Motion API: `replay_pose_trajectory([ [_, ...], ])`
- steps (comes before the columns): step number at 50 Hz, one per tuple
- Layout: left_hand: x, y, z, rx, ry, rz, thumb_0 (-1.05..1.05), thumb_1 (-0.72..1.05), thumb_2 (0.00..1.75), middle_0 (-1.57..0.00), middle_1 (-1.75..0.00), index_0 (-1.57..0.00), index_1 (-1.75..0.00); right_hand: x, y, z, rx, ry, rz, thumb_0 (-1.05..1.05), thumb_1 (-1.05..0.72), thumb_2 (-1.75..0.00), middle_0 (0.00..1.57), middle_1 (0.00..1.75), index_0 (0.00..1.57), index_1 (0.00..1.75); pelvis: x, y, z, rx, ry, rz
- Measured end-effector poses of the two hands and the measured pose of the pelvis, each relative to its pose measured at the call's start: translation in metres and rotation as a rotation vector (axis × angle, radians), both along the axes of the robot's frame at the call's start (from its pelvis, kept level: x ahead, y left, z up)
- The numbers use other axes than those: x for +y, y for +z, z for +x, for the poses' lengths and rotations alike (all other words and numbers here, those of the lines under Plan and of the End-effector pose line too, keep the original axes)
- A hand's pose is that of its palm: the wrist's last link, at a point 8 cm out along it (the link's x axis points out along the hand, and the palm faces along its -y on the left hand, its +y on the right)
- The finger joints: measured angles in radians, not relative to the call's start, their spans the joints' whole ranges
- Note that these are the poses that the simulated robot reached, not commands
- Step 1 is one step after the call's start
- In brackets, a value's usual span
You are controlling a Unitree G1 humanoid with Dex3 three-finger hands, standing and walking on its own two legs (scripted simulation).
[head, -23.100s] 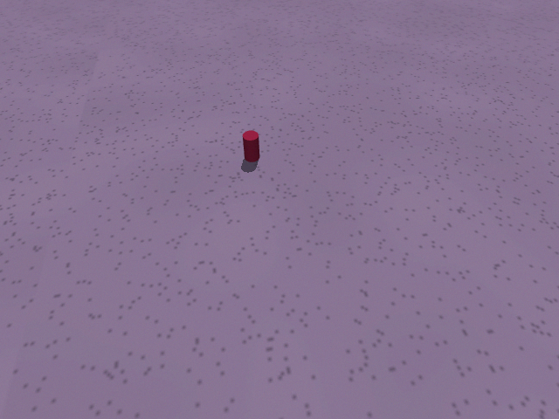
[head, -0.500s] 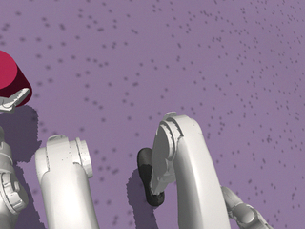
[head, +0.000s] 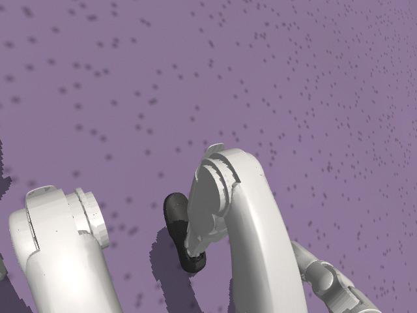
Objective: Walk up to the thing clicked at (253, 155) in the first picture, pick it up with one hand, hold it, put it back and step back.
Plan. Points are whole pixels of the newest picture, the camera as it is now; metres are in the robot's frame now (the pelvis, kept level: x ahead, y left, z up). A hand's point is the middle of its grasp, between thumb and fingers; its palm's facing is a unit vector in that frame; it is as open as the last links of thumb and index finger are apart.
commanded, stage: lower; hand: left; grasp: from the side
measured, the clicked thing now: out of the picture +0.46 +0.28 -0.18
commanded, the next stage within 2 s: loosen in 0.76 s
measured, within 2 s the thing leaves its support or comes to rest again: rests again in 0.70 s
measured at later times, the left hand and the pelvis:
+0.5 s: hand out of the picture +0.46 +0.28 -0.19, palm faces +0.39 -0.92 -0.01, open 11.2 cm; pelvis +0.00 +0.01 +0.00, yaw -2 degrees
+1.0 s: hand out of the picture +0.46 +0.27 -0.20, palm faces +0.39 -0.92 +0.00, open 11.1 cm; pelvis -0.01 +0.01 +0.00, yaw -3 degrees
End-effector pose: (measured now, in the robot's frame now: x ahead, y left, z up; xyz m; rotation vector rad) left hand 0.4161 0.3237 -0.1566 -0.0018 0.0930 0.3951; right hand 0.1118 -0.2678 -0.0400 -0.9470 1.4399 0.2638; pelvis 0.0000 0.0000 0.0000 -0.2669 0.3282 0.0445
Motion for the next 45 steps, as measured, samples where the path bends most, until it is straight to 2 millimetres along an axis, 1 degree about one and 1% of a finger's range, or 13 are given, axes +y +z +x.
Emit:
replay_pose_trajectory([
  [13,-0.004,-0.017,0.002,0.006,0.002,-0.011,-0.03,-0.52,1.06,-0.61,-0.95,-0.66,-0.98,0.008,0.007,0.008,0.003,0.067,-0.025,0.0,-0.93,-0.91,0.2,0.3,0.2,0.3,0.004,-0.001,-0.003,-0.031,-0.012,-0.028],
  [24,-0.005,-0.026,0.002,0.008,0.0,-0.006,-0.03,-0.52,1.06,-0.61,-0.95,-0.66,-0.98,0.014,0.011,0.013,0.005,0.114,-0.044,0.0,-0.93,-0.9,0.2,0.3,0.2,0.3,0.007,-0.002,-0.004,-0.051,-0.02,-0.045],
  [45,-0.011,-0.039,0.002,0.013,-0.006,-0.009,-0.03,-0.52,1.06,-0.61,-0.95,-0.66,-0.98,0.019,0.019,0.011,0.021,0.158,-0.07,0.0,-0.92,-0.9,0.2,0.3,0.2,0.3,0.01,-0.002,-0.007,-0.078,-0.032,-0.068],
])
